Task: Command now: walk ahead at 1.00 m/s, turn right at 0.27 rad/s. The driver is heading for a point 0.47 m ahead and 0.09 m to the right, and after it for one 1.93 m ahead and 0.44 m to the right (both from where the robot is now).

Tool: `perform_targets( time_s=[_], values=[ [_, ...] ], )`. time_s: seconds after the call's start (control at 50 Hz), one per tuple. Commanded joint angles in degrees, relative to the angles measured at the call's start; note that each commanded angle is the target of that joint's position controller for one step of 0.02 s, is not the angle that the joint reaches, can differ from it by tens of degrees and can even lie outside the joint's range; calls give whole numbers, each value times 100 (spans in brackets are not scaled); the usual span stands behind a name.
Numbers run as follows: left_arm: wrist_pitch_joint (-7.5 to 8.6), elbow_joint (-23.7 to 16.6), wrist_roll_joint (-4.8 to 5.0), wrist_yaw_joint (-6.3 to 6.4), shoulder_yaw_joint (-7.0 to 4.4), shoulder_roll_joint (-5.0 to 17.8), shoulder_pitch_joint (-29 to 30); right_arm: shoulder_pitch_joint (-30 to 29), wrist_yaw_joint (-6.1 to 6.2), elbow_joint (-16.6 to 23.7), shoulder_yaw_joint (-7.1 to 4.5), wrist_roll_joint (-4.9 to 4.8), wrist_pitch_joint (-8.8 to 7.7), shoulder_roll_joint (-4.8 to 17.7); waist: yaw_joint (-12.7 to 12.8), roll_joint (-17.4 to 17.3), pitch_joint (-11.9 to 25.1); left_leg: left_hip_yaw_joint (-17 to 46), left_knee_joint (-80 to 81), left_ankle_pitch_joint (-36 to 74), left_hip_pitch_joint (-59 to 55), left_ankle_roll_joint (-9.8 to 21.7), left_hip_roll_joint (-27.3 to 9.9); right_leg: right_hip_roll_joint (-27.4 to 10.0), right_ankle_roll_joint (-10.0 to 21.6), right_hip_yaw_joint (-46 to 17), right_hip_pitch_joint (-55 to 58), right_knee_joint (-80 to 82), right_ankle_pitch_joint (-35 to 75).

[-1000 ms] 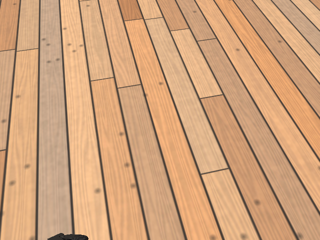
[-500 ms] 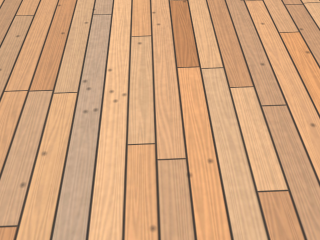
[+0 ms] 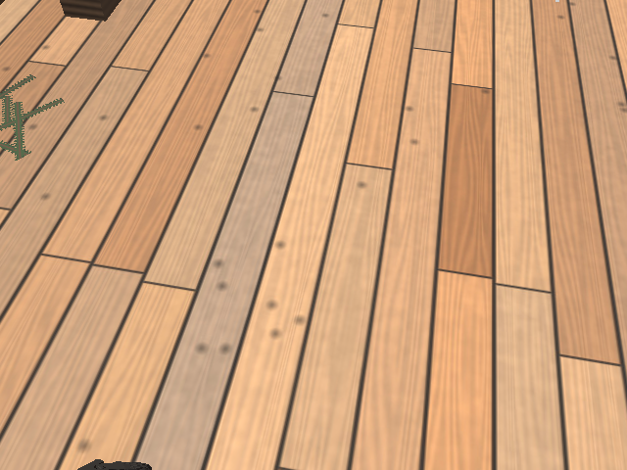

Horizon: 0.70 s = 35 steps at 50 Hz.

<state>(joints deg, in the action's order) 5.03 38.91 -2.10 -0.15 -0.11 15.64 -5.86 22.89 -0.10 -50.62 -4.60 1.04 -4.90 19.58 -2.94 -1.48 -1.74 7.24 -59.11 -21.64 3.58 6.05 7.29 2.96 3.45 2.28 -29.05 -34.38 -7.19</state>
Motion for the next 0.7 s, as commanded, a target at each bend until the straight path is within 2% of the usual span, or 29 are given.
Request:
perform_targets(
  time_s=[0.02, 0.04, 0.06, 0.08, 0.1, 0.14, 0.18, 0.2, 0.22, 0.26, 0.28, 0.3, 0.32, 0.34, 0.36, 0.38, 0.4, 0.42, 0.44, 0.46, 0.48, 0.52, 0.56, 0.58, 0.6, 0.64, 0.66, 0.7],
  values=[
    [-58, 221, 97, -92, -498, 907, -1572, -639, -19, 843, 158, 118, -210, 288, 774, 470, 1019, 40, -2535, 419, 4206, -174, -611, -1888, 1650, -4402, 4216, 1804, -2125],
    [-59, 368, 94, -106, -464, 698, -1651, -1058, -37, 1007, 190, 202, -229, 282, 686, -110, 612, -53, -1967, 515, 3999, -209, -786, -1633, 1469, -3832, 3447, 1885, -1555],
    [-43, 551, 109, -70, -405, 535, -1820, -1361, -66, 1226, 228, 307, -195, 184, 551, -176, 286, -67, -1567, 456, 3847, -307, -894, -1356, 1352, -3410, 2820, 1979, -1063],
    [-18, 696, 113, -36, -394, 563, -1902, -1328, -106, 1346, 297, 379, -120, 56, 335, 128, 140, -101, -1286, 261, 3761, -408, -962, -1206, 1362, -3261, 2437, 2068, -900],
    [17, 766, 149, -22, -410, 608, -1978, -1324, -126, 1430, 343, 399, -60, 14, 234, 290, 30, -137, -971, 84, 3778, -483, -1047, -1103, 1379, -3160, 2221, 2170, -734],
    [54, 716, 166, -4, -458, 768, -1894, -1719, -175, 1718, 425, 348, -7, 45, 161, 369, -218, -311, 35, 222, 3570, -642, -1184, -981, 1407, -2862, 1477, 2546, -624],
    [54, 580, 160, -6, -533, 893, -1637, -2296, -274, 1979, 542, 204, -29, -36, 190, 448, -383, -558, 1450, 1276, 2515, -755, -1098, -644, 1214, -2374, 509, 2852, -355],
    [60, 547, 195, -40, -583, 995, -1604, -2419, -302, 2006, 575, 131, -31, -91, 258, 503, -343, -699, 1924, 1822, 1826, -778, -960, -542, 1099, -2230, 186, 2967, -56],
    [74, 552, 243, -88, -628, 1099, -1704, -2456, -294, 1992, 571, 86, -24, -78, 346, 508, -248, -773, 2096, 2282, 1372, -783, -848, -606, 1029, -2276, 181, 3023, 356],
    [69, 592, 307, -125, -675, 1168, -1937, -2501, -208, 1991, 512, 81, -24, 93, 465, 488, -142, -700, 2534, 2488, 1273, -740, -805, -695, 842, -2355, 903, 2669, 1003],
    [47, 630, 307, -108, -683, 1174, -2068, -2457, -158, 1977, 472, 95, -37, 179, 478, 447, -38, -682, 2768, 2288, 1213, -706, -758, -719, 742, -2375, 1327, 2303, 1413],
    [25, 662, 285, -91, -701, 1246, -2148, -2173, -94, 1897, 398, 108, -58, 309, 354, 386, 231, -725, 2938, 1855, 857, -642, -611, -691, 631, -2321, 1653, 1628, 2217],
    [11, 685, 271, -96, -718, 1325, -2156, -1541, -20, 1713, 307, 141, -90, 448, 30, 206, 686, -779, 3041, 1538, 85, -566, -542, -469, 492, -2106, 1704, 526, 2765],
    [38, 630, 278, -119, -709, 1276, -2004, -609, 85, 1546, 190, 198, -131, 673, -460, 162, 1220, -422, 2874, 1118, -1168, -430, -1014, -239, 364, -1953, 991, -905, 2306],
    [104, 422, 245, -87, -535, 622, -1825, 687, 212, 1432, 18, 327, -130, 1146, -895, -586, 2111, 1195, 3044, -996, -2422, -220, -2578, 37, 359, -1509, 133, -2860, -137],
    [59, 60, 469, -71, -382, 242, -2341, 328, 184, 1422, -78, 342, -55, 1512, -273, -2204, 2734, 4284, 4293, -2407, -2906, 336, -3722, 291, 265, -933, -1205, -4323, -2058],
    [-71, 240, 284, -13, -399, 587, -1870, -220, 169, 1506, -33, 285, -2, 907, -244, -1100, 1664, 3901, 4435, -2794, -2127, 379, -3386, -249, 318, -774, -1888, -4695, -1489],
    [-131, 225, 164, -64, -421, 650, -1375, -471, 137, 1485, 81, 224, -16, 428, -273, -444, 943, 2750, 4318, -1766, -1479, 286, -3077, -452, 301, -675, -1965, -4471, -1098],
    [-181, 200, 124, -131, -418, 581, -1120, -481, 102, 1351, 124, 242, -33, 245, -193, -92, 502, 1912, 4392, -507, -890, 220, -2842, -608, 252, -653, -1828, -4267, -971],
    [-250, 116, 58, -204, -408, 475, -948, -394, 106, 1197, 145, 224, -68, 184, -75, -168, 266, 1284, 4474, 193, -519, 138, -2634, -731, 224, -665, -1749, -4134, -979],
    [-341, 40, 28, -262, -375, 340, -869, -290, 87, 1035, 153, 167, -118, 132, 41, -393, 85, 814, 4543, 745, -281, 56, -2542, -829, 183, -633, -1742, -4079, -1014],
    [-471, -228, 26, -332, -321, 206, -468, -168, 18, 801, 173, 22, -211, -16, 182, -451, -34, 92, 4682, 1821, -267, -63, -2477, -949, 174, -558, -2030, -3996, -932],
    [-494, -525, 13, -407, -270, 210, -57, -325, 0, 712, 177, 3, -267, -14, 347, -460, -119, -694, 4880, 2658, -86, -185, -2298, -943, 193, -418, -2026, -3641, -385],
    [-486, -647, 17, -452, -239, 213, 77, -471, 14, 688, 162, 12, -291, 66, 451, -519, -188, -1053, 5000, 2782, 84, -239, -2212, -950, 201, -359, -1870, -3251, -7],
    [-482, -702, 27, -495, -217, 263, 239, -588, 23, 664, 156, 20, -302, 98, 497, -373, -296, -1443, 5122, 2928, 245, -298, -2038, -896, 227, -203, -1620, -2762, 326],
    [-421, -797, -6, -578, -109, 171, 614, -288, 12, 491, 173, 35, -325, 173, 411, -27, -571, -1860, 5569, 3447, 740, -276, -1850, -597, 386, 188, -597, -1381, 816],
    [-383, -783, -5, -574, -73, 121, 659, -74, -3, 397, 164, 20, -337, 329, 386, -20, -598, -1837, 5710, 4328, 814, -159, -1987, -373, 492, 344, 35, -1037, 936],
    [-344, -599, -37, -475, -159, 459, 354, 99, 45, 293, 64, 4, -251, 880, 662, -243, -292, -1860, 4988, 6921, 67, -18, -2136, 143, 610, 560, 721, -690, 334]
  ],
)
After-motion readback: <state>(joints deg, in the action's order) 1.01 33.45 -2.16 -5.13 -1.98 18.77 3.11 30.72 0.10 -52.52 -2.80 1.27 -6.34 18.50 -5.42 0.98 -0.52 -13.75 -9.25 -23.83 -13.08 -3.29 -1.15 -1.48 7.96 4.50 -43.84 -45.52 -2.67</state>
